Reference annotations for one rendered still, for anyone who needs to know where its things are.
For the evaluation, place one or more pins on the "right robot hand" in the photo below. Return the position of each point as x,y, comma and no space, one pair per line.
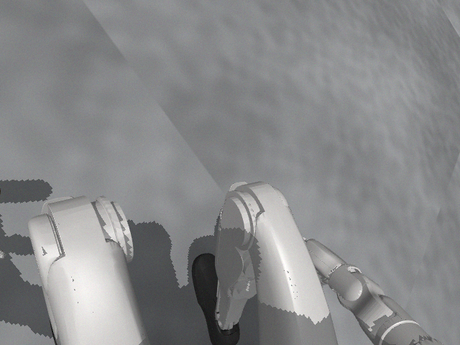
325,261

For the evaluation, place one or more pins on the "right robot foot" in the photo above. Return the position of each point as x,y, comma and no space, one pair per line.
205,283

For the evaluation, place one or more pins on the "right robot arm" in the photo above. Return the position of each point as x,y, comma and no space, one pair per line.
380,317

